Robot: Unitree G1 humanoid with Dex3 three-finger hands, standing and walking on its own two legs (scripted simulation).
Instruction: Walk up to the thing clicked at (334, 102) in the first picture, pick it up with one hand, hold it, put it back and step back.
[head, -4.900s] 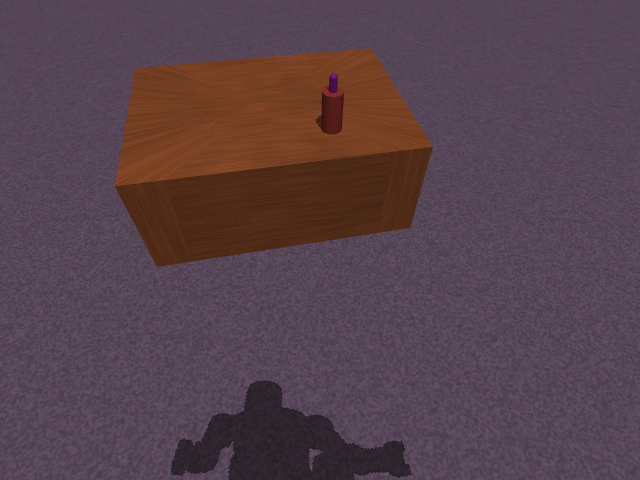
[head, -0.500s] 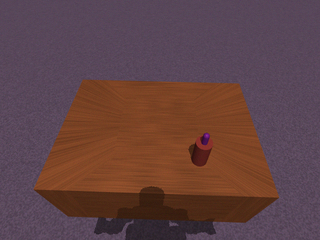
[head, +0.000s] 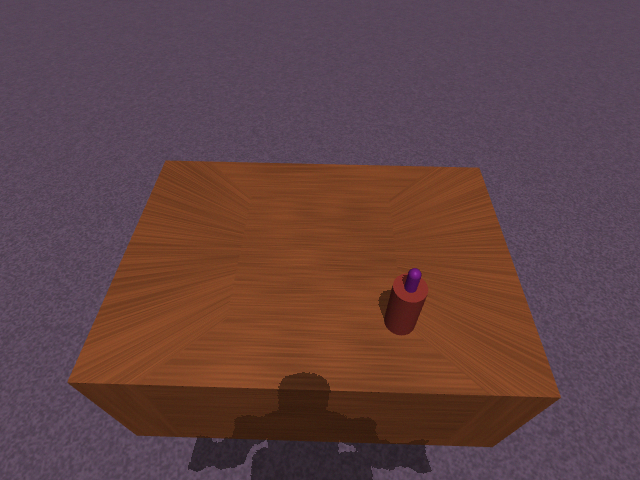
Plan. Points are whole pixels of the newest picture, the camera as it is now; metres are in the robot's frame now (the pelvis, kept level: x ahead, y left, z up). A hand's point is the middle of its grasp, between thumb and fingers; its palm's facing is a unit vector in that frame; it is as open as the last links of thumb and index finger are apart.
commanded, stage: walk up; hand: right
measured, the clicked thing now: (407, 298) +0.51 -0.18 -0.26
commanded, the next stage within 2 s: stand in 0.04 s
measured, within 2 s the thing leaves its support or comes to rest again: neither
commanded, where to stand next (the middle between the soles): +0.04 +0.00 m, yaw -1 degrees
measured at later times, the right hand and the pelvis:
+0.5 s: hand out of the picture +0.08 -0.26 -0.15, palm faces +0.00 +0.94 -0.34, open 7.4 cm; pelvis -0.01 -0.01 +0.00, yaw +0 degrees
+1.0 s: hand out of the picture +0.06 -0.26 -0.15, palm faces -0.02 +0.94 -0.34, open 7.4 cm; pelvis -0.01 -0.01 +0.00, yaw +0 degrees
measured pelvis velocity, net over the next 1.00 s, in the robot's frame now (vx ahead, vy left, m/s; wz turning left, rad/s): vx -0.01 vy -0.01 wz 0.01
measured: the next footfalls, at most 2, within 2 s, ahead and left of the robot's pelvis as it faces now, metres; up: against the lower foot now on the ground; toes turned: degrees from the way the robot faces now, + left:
none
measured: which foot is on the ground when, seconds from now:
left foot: down 0.00-1.00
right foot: down 0.00-1.00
